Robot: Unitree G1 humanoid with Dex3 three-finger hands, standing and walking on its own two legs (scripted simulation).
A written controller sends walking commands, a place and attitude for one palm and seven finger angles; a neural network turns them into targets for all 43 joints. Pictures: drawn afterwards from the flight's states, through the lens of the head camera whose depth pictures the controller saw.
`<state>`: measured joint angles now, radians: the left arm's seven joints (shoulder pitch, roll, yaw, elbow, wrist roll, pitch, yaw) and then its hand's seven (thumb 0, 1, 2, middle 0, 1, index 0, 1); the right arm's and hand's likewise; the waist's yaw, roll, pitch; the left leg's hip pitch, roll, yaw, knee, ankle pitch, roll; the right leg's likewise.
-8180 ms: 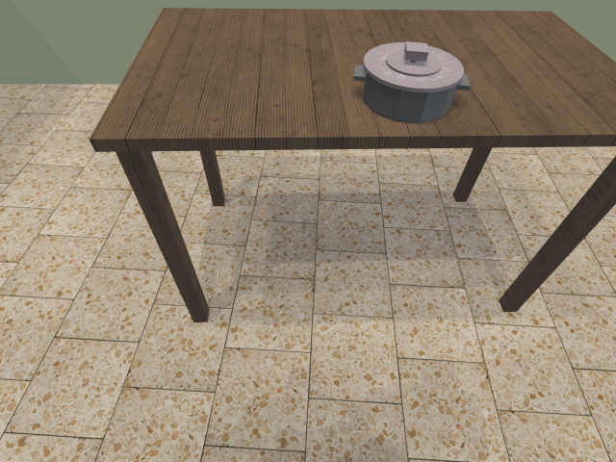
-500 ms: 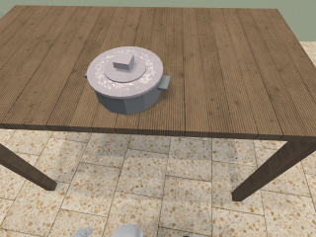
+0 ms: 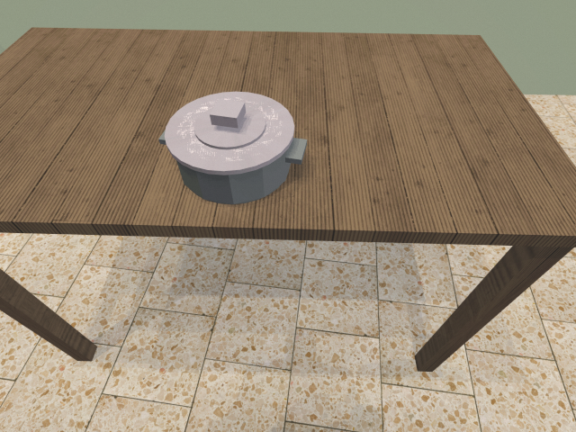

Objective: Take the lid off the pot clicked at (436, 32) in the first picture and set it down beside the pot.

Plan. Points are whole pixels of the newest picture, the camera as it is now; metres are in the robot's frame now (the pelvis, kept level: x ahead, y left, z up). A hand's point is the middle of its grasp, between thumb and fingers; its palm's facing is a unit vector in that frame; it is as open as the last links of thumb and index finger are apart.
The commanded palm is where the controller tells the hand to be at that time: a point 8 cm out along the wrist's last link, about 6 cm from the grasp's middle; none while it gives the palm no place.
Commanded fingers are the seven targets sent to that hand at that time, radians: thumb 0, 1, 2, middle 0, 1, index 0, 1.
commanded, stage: come to a stop and stand still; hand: left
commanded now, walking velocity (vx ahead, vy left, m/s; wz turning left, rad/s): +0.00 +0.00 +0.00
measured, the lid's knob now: (228, 113) +0.53 +0.13 +0.15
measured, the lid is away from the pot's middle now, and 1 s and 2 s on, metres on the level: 0.00 0.00 0.00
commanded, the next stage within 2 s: look again from close up in 0.26 s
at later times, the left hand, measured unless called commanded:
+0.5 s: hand out of the picture +0.00 +0.19 -0.18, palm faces +0.05 -0.98 -0.21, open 7.3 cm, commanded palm none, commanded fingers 0.00 0.90 0.90 -0.20 -0.30 -0.20 -0.30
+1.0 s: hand out of the picture -0.03 +0.19 -0.18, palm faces +0.06 -0.98 -0.17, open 7.4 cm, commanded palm none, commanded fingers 0.00 0.90 0.90 -0.20 -0.30 -0.20 -0.30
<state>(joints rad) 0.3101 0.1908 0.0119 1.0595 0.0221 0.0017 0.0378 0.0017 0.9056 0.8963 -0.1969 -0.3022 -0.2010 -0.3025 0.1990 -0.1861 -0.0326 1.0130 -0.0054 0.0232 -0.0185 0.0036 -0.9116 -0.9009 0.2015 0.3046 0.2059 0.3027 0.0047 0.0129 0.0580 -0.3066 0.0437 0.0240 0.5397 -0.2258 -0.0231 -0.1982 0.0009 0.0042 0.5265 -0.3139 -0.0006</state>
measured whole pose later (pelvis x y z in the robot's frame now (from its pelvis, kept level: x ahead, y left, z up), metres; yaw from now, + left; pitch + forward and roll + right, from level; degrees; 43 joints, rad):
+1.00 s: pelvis -0.02 +0.02 +0.00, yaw +1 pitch -2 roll +0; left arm 0.31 0.17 0.00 1.08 0.02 0.00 0.03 0.00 0.90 0.90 -0.20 -0.30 -0.20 -0.30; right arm 0.23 -0.15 -0.02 1.09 0.00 0.00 -0.02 0.01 -0.93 -0.90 0.20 0.30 0.20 0.30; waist 0.01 -0.03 0.04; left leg -0.27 0.01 0.02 0.48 -0.18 0.00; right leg -0.16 -0.03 -0.01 0.48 -0.28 0.03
